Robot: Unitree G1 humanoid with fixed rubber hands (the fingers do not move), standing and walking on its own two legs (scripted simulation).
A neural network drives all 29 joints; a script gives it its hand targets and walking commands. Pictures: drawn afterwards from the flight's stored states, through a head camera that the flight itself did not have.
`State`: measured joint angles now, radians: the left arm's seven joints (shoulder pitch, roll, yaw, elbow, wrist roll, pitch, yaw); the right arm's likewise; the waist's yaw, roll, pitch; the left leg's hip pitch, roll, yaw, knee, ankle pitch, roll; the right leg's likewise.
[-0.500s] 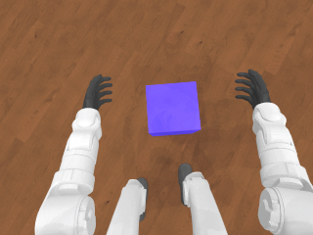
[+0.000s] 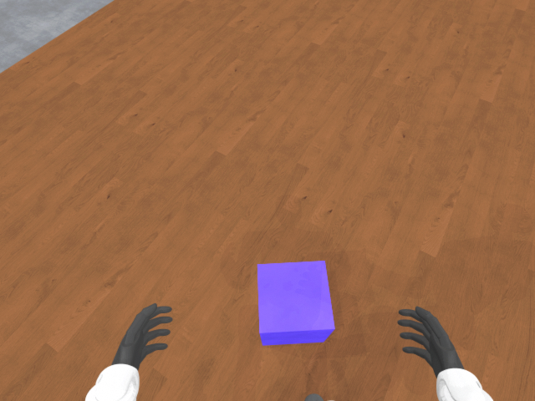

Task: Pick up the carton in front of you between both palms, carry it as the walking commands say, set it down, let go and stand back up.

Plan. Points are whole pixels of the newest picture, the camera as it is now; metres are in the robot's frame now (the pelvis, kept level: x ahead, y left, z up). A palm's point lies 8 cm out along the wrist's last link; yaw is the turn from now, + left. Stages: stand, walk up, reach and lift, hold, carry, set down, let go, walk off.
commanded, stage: let go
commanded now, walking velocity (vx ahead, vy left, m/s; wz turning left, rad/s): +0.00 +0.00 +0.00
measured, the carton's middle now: (292, 305) +0.42 -0.04 -0.64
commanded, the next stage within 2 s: stand in 0.54 s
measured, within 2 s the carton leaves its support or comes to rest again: neither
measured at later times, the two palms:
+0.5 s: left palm (108, 382) +0.17 +0.24 -0.05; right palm (452, 393) +0.17 -0.22 -0.06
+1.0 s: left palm out of the picture +0.14 +0.30 -0.08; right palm out of the picture +0.16 -0.28 -0.08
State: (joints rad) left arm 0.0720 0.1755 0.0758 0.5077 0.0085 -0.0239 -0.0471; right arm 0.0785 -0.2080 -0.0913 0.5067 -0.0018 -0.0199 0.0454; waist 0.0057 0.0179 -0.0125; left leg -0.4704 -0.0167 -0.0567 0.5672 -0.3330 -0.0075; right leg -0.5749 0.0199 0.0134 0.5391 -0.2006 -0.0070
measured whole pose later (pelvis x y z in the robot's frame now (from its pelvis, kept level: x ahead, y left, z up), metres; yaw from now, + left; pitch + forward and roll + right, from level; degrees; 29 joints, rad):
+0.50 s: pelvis +0.01 +0.01 +0.01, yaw +0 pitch -5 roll -1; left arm 0.20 0.20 0.04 0.43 0.02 0.13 -0.07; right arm 0.23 -0.22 -0.04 0.40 -0.02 0.14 0.07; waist 0.00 0.03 0.12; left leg -0.03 -0.01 -0.05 0.45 -0.34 0.01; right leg -0.14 0.02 0.02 0.43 -0.21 0.00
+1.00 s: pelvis +0.02 +0.00 +0.01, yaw +2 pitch +0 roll -1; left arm 0.16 0.33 0.03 0.80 0.04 0.00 0.02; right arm 0.22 -0.35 -0.03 0.70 -0.04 0.01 -0.02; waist 0.00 0.02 0.01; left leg -0.12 -0.02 -0.09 0.50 -0.37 0.00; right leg -0.23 0.01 -0.01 0.51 -0.27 -0.01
